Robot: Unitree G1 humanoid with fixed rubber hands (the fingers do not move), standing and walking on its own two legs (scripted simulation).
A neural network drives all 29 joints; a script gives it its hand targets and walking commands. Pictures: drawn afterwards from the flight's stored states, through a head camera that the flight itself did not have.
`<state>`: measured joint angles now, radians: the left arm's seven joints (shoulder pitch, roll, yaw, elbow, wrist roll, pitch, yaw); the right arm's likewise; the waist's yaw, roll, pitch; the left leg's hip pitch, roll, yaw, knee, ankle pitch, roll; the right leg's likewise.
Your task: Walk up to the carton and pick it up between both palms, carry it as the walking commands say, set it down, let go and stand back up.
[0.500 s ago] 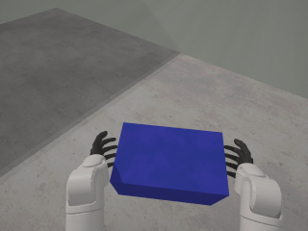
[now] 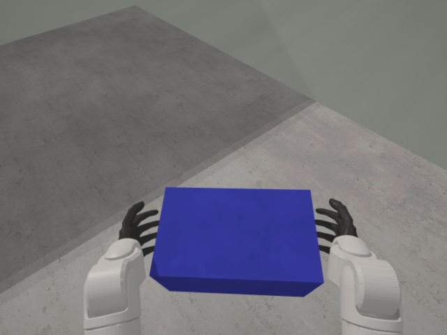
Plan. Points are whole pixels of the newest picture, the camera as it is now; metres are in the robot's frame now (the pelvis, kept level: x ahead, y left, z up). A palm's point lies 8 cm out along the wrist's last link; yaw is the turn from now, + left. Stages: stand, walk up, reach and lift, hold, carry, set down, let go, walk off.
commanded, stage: carry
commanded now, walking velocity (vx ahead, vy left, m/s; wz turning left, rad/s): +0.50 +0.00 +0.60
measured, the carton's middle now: (236, 243) +0.30 -0.01 -0.01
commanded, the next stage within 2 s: none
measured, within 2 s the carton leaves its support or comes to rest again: neither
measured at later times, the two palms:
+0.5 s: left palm (157, 127) +0.61 +0.17 +0.03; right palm (279, 105) +0.69 -0.16 +0.02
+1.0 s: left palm (107, 66) +0.92 +0.38 +0.05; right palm (195, 37) +1.11 +0.09 +0.05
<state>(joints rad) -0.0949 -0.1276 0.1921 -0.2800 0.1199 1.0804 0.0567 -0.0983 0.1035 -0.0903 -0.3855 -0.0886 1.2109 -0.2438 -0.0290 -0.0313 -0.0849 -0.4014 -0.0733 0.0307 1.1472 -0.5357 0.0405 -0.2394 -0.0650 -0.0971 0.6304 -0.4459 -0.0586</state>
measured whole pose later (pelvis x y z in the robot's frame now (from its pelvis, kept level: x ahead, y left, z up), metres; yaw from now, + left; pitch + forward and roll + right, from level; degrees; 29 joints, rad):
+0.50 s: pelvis +0.41 -0.04 -0.01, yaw +17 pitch -1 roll +2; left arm -0.08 -0.13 0.20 -0.20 0.08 1.16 0.12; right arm -0.12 0.07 -0.07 -0.25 -0.09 1.24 -0.25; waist -0.10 0.06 0.02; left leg -0.39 -0.08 0.08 0.91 -0.42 0.11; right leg -0.32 -0.08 -0.06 0.77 -0.43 0.02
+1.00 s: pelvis +0.81 +0.10 -0.01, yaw +31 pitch -4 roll +5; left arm -0.08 -0.13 0.28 -0.25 0.09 1.13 0.05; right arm -0.15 0.13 -0.05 -0.29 -0.14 1.23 -0.25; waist -0.02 0.00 0.02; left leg -0.14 -0.16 0.15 0.58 -0.40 0.12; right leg -0.53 -0.13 0.01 0.83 -0.48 0.07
